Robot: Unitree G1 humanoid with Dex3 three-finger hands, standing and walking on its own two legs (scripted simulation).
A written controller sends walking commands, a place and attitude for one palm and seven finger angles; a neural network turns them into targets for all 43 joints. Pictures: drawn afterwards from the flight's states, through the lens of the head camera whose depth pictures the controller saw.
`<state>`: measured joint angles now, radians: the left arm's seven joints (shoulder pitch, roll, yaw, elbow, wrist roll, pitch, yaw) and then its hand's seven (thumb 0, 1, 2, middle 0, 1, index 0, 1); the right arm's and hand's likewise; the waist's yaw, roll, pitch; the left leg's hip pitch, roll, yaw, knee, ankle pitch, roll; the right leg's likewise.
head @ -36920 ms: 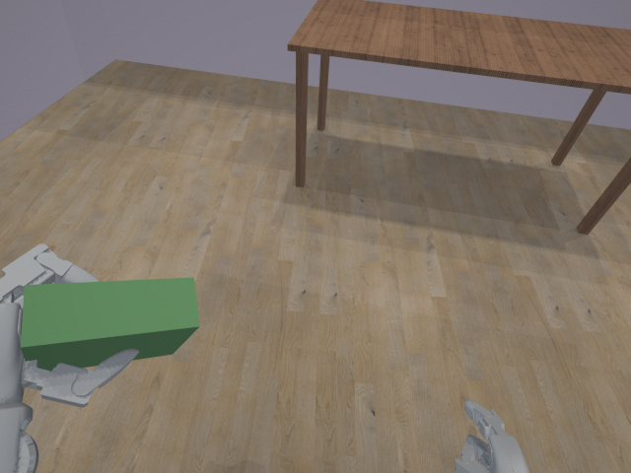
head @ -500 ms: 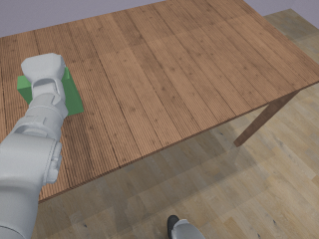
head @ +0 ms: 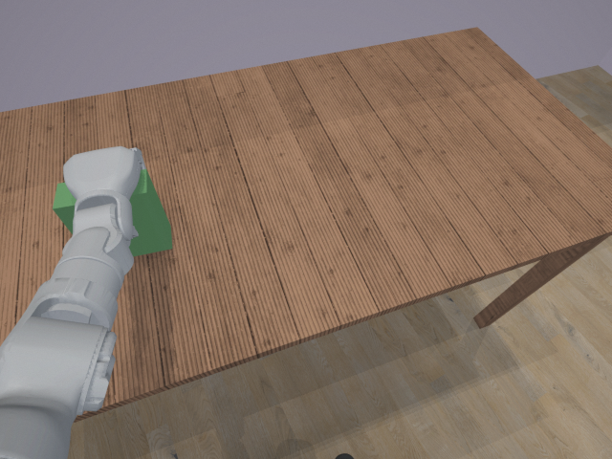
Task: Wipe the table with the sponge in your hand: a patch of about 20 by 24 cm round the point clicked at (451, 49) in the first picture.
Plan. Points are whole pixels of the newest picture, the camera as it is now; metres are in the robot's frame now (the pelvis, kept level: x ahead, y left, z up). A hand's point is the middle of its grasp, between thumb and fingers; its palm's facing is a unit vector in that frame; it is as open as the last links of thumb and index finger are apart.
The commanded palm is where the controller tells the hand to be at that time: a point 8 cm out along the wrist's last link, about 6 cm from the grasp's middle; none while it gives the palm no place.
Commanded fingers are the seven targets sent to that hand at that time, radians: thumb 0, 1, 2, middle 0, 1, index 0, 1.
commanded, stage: wipe back along the first lane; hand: left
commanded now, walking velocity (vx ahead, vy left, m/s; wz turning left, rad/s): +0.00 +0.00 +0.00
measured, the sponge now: (125, 228) +0.44 +0.29 -0.02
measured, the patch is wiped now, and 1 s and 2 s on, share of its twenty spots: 1.00 1.00 1.00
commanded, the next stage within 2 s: lift the sponge slowly off the table in 1.72 s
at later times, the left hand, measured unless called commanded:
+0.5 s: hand (102, 228) +0.41 +0.29 +0.03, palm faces -0.08 +0.02 -1.00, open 9.5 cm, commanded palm +0.37 +0.27 +0.06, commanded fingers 0.00 0.10 1.30 -1.20 -1.60 -1.20 -1.60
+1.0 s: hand (103, 259) +0.36 +0.27 +0.03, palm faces -0.03 +0.00 -1.00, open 9.5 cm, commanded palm +0.31 +0.26 +0.06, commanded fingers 0.00 0.10 1.30 -1.20 -1.60 -1.20 -1.60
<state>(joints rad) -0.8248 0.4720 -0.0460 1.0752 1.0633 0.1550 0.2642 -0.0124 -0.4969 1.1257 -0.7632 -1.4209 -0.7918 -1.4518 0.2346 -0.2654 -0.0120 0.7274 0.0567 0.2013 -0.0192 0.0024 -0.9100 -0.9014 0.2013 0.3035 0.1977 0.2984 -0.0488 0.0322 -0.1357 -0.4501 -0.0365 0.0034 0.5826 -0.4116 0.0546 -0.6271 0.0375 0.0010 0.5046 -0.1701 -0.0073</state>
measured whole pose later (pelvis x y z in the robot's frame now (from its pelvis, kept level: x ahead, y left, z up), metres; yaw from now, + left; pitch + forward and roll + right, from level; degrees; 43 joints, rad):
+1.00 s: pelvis -0.03 -0.01 +0.00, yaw +0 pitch +11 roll -1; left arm -0.54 0.41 -0.11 0.80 1.01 0.22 0.29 -0.02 -0.46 1.11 -0.72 -1.46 -0.75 -1.50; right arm 0.17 -0.27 -0.01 0.69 0.08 0.21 -0.02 0.01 -0.91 -0.90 0.20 0.30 0.20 0.30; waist 0.02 0.04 -0.12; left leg -0.36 -0.05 0.01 0.56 -0.39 0.06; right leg -0.55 0.03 0.01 0.52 -0.15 -0.01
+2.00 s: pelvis -0.02 -0.01 +0.01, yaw +0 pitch +4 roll -1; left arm -0.13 0.34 -0.22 0.27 1.00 0.41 0.23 0.02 -0.45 1.09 -0.71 -1.46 -0.76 -1.47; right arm 0.06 -0.25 0.03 0.63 0.08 0.16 -0.02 0.01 -0.91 -0.90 0.20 0.30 0.20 0.30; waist 0.09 0.05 -0.07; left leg -0.19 -0.05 0.02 0.51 -0.39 0.06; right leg -0.40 0.03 0.02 0.51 -0.17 -0.02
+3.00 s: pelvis -0.02 -0.01 +0.02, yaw +0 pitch -1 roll -1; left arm -0.11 0.39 -0.22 0.09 0.95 0.40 0.07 -0.02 -0.49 1.09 -0.78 -1.40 -0.82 -1.40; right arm 0.02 -0.26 0.05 0.64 0.06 0.15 -0.02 0.01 -0.91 -0.90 0.20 0.30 0.20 0.30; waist 0.12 0.08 0.00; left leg -0.02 -0.04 0.01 0.34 -0.31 0.06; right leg -0.24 0.04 0.02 0.35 -0.11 -0.02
